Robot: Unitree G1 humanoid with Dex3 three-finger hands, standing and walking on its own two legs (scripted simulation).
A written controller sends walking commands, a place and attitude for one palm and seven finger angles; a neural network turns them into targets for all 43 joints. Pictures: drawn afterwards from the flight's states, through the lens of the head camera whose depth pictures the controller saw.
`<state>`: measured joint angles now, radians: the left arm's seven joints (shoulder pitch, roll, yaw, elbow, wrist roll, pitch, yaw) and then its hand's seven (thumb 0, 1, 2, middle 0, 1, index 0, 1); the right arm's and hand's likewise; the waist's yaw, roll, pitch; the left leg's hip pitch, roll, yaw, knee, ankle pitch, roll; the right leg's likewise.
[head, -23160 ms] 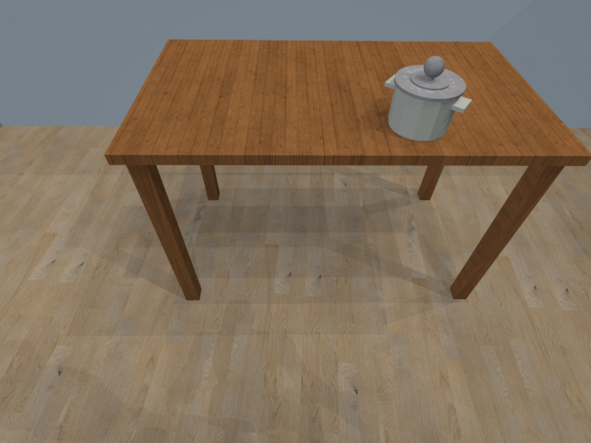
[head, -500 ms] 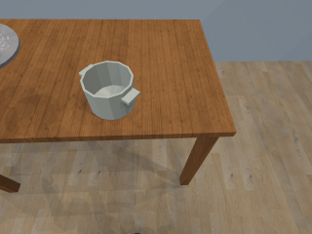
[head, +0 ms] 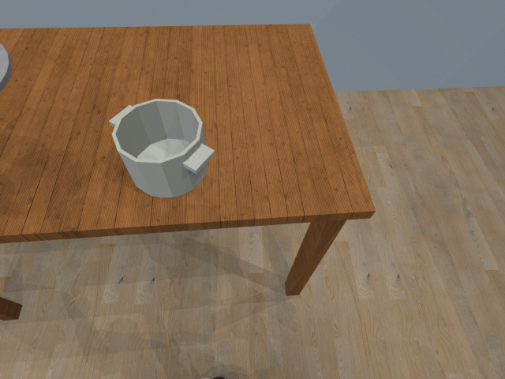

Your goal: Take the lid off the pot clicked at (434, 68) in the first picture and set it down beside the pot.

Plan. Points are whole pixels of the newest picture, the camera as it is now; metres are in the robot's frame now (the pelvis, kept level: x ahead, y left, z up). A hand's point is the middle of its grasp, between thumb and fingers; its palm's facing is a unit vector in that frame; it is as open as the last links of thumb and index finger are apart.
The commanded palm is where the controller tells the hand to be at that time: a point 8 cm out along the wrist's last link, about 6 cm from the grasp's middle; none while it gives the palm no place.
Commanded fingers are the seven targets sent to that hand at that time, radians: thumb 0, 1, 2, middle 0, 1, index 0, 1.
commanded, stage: lower the lid onto the table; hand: left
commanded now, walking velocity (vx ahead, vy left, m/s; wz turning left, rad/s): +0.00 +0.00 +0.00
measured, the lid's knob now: out of the picture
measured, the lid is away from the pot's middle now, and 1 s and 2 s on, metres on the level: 0.24 0.24 0.22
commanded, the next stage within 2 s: none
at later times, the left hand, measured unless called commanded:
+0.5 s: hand out of the picture +0.47 +0.34 +0.22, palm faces -0.32 -0.20 -0.93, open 6.3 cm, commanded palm +0.50 +0.35 +0.30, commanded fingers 0.00 0.88 0.63 -0.96 -1.09 -0.97 -1.09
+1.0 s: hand out of the picture +0.46 +0.36 +0.18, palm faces -0.38 -0.21 -0.90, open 6.3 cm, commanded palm +0.51 +0.36 +0.26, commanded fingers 0.00 0.88 0.63 -0.96 -1.09 -0.97 -1.09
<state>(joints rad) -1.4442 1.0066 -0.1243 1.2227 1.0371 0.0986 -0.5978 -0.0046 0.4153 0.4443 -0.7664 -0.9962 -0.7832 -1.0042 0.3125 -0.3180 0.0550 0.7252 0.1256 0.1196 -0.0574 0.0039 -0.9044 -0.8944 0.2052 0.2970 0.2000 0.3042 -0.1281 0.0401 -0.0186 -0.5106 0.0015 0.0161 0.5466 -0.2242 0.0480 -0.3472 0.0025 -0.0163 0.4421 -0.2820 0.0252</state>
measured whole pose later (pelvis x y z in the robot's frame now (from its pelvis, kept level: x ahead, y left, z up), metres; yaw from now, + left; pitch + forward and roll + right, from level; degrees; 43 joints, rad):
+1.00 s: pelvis +0.00 +0.00 -0.01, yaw -1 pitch +12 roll -3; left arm -1.31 0.99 -0.09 1.25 1.02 0.05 -0.55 0.00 0.42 0.44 -0.76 -1.00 -0.78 -1.01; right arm 0.33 -0.32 0.04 0.73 0.12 0.12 -0.08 0.00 -0.90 -0.89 0.21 0.30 0.20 0.30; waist -0.14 0.03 -0.04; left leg -0.58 0.02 0.01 0.63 -0.26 0.05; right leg -0.42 0.02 -0.01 0.51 -0.31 0.02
